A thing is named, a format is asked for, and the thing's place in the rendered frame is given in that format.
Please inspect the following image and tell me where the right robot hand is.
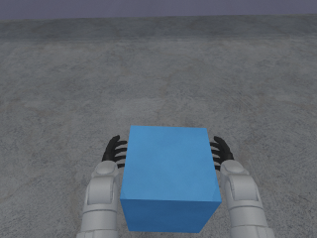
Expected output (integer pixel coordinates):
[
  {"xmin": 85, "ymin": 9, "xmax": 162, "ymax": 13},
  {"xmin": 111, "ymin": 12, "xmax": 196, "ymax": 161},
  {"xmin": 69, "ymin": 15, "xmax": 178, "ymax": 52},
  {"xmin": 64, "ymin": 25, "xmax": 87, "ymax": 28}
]
[{"xmin": 209, "ymin": 136, "xmax": 235, "ymax": 172}]

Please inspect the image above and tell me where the robot right forearm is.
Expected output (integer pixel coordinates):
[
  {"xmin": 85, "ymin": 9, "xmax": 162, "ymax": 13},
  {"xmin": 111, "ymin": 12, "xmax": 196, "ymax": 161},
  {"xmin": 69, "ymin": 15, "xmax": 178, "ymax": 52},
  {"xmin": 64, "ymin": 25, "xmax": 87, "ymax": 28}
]
[{"xmin": 220, "ymin": 160, "xmax": 275, "ymax": 238}]

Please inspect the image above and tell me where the left robot hand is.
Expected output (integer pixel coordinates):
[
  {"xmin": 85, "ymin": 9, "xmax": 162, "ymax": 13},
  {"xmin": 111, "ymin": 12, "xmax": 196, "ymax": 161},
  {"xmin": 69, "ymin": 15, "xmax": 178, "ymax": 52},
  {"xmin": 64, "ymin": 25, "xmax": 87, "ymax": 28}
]
[{"xmin": 101, "ymin": 135, "xmax": 128, "ymax": 169}]

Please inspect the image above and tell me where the robot left forearm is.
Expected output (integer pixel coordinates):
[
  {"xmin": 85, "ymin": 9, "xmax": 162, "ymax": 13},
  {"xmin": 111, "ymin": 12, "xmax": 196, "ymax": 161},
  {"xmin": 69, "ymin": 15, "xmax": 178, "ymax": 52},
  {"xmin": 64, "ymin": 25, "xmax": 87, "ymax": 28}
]
[{"xmin": 76, "ymin": 160, "xmax": 120, "ymax": 238}]

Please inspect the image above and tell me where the carton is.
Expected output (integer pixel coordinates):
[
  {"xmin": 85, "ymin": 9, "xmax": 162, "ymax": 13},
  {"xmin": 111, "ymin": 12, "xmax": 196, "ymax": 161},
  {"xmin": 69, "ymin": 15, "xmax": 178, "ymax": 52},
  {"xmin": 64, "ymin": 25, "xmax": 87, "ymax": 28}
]
[{"xmin": 120, "ymin": 125, "xmax": 222, "ymax": 233}]

